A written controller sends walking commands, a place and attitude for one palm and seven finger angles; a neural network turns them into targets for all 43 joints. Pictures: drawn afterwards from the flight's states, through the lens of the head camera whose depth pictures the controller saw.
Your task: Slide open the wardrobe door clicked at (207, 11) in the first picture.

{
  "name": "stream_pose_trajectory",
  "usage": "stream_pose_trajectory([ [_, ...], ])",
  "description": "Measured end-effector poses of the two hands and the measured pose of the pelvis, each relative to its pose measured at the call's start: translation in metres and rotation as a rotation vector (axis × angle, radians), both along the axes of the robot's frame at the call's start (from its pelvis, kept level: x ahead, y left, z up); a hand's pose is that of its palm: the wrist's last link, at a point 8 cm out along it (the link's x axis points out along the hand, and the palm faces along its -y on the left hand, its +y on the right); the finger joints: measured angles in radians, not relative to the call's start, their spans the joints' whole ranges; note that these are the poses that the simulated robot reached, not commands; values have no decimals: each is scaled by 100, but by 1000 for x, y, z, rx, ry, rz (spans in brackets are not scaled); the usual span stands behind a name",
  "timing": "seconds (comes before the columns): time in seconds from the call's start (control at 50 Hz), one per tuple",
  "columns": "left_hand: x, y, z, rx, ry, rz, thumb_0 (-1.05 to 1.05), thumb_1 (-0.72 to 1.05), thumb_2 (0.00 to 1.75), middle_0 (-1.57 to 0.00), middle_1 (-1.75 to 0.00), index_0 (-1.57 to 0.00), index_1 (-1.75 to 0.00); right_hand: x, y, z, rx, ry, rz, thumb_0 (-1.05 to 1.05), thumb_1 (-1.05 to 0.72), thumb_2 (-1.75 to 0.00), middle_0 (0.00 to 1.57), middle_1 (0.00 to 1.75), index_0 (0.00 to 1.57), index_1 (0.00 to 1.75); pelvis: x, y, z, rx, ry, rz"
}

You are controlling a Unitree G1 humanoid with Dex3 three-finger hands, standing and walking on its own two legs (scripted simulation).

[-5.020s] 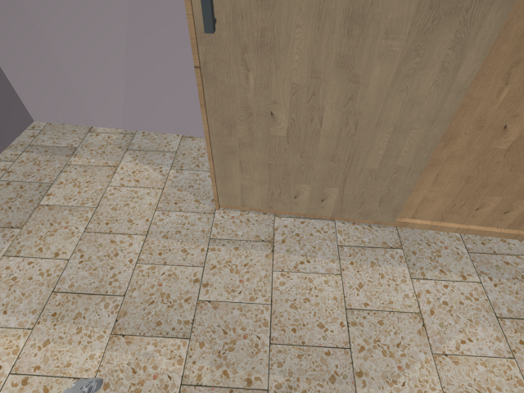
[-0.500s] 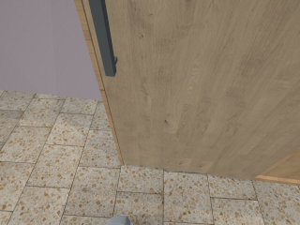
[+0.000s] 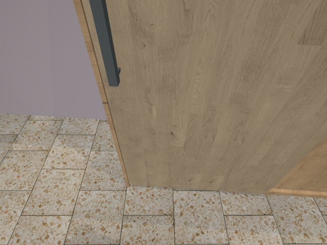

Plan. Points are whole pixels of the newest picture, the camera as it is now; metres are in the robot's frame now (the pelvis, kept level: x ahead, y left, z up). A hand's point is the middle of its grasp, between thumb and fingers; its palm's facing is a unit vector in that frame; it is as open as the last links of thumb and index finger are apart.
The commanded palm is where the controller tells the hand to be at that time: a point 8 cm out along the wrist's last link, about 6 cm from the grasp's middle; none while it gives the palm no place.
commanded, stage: come to a stop and stand still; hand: left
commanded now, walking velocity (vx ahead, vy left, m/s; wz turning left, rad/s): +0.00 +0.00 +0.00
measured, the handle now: (108, 34) +0.54 +0.17 +0.25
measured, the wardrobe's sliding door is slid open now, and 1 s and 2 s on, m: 0.00 0.00 0.00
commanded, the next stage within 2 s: look again from close up in 0.82 s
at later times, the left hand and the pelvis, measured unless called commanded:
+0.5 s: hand out of the picture -0.01 +0.13 -0.18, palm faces +0.07 -0.99 -0.14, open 7.3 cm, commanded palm none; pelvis +0.01 -0.02 +0.00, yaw +1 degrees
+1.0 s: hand out of the picture +0.01 +0.16 -0.18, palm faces +0.03 -0.98 -0.19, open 7.4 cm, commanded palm none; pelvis +0.03 -0.01 +0.00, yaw +0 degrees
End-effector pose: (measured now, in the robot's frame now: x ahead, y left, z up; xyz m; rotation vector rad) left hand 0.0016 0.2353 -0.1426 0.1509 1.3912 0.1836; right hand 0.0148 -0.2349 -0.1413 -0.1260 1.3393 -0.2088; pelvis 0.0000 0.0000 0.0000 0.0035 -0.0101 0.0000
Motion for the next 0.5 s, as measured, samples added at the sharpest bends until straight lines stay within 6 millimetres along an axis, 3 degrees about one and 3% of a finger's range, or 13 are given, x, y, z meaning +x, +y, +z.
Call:
stream_pose_trajectory([
  [0.14, -5, -37, 1, -32, -10, 1, 1, 92, 89, -20, -30, -20, -30, -52, -5, -7, 43, 126, -13, 0, -91, -89, 19, 30, 20, 30, -1, -16, 2, -20, -19, 11],
  [0.26, -9, -52, -7, -63, 23, 9, 1, 93, 89, -20, -30, -20, -30, -77, 6, -5, 66, 195, -40, 1, -91, -89, 19, 30, 20, 30, 2, -23, 1, -18, -26, 13],
  [0.38, -12, -57, -8, -75, 42, 28, 1, 92, 89, -20, -30, -20, -30, -77, 17, -4, 86, 224, -36, 1, -91, -89, 19, 30, 20, 30, 6, -24, 1, -17, -18, 19],
  [0.5, -13, -56, -7, -75, 55, 44, 1, 92, 89, -20, -30, -20, -30, -53, 21, -5, 88, 186, -17, 0, -91, -89, 19, 30, 20, 30, 12, -21, 1, -14, -14, 21],
])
